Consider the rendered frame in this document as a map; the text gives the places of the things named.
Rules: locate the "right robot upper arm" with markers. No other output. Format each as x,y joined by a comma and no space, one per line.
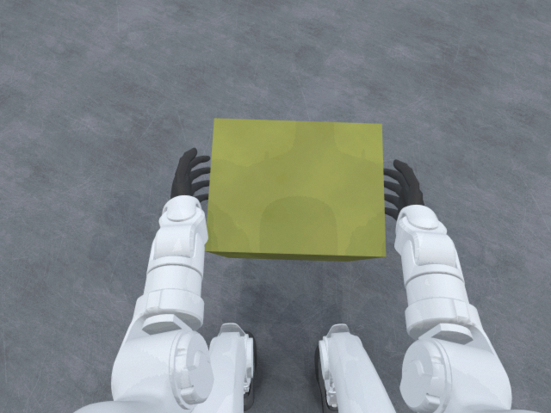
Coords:
447,377

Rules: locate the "right robot hand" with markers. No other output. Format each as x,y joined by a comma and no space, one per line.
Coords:
408,190

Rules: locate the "left robot upper arm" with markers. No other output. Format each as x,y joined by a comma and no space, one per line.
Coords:
168,372

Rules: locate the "right robot foot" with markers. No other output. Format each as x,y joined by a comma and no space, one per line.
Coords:
319,377

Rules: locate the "left robot hand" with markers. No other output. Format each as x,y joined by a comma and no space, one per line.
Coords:
184,176

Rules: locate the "robot left forearm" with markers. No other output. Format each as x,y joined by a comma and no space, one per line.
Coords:
172,296

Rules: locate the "robot left thigh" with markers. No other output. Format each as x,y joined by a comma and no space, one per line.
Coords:
231,357

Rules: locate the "carton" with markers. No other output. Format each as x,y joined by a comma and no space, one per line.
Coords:
296,190

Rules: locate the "robot right forearm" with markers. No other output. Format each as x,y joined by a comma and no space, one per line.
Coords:
438,306

